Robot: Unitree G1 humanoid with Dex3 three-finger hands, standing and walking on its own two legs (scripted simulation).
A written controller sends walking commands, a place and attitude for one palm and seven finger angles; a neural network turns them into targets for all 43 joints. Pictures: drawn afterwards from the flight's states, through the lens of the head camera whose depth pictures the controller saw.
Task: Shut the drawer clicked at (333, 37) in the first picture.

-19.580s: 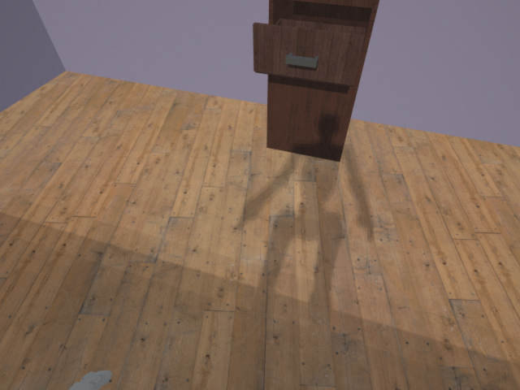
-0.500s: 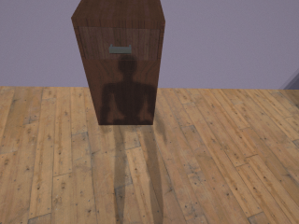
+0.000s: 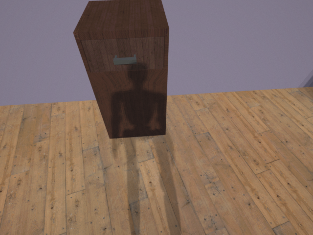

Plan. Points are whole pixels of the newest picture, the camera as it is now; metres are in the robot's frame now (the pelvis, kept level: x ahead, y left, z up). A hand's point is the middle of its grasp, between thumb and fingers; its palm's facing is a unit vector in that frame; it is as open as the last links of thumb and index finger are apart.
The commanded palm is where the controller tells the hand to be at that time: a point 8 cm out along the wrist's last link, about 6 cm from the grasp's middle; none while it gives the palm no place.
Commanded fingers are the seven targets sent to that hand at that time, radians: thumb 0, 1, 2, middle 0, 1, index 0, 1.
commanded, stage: let the arm hang, fingers relaxed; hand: left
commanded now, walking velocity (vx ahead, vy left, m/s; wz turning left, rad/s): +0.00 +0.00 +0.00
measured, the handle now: (125, 58) +0.92 +0.22 -0.05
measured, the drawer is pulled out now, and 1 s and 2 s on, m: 0.00 0.00 0.00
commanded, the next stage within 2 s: look to check the result in 0.26 s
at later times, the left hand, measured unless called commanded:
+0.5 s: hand out of the picture +0.01 +0.17 -0.17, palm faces +0.03 -0.98 -0.21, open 7.4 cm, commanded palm none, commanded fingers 0.00 0.90 0.90 -0.20 -0.30 -0.20 -0.30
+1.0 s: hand out of the picture +0.06 +0.20 -0.16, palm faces +0.01 -0.96 -0.27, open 7.4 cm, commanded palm none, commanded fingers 0.00 0.90 0.90 -0.20 -0.30 -0.20 -0.30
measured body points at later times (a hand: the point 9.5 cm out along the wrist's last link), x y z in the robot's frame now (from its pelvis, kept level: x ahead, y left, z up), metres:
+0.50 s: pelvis +0.01 +0.00 +0.00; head +0.03 -0.01 +0.45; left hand +0.01 +0.22 -0.16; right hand -0.01 -0.22 -0.17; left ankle +0.03 +0.11 -0.74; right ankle +0.00 -0.12 -0.74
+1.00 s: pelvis +0.01 -0.01 +0.00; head +0.03 -0.02 +0.45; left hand +0.06 +0.25 -0.14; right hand +0.05 -0.27 -0.15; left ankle +0.03 +0.11 -0.74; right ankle +0.00 -0.12 -0.74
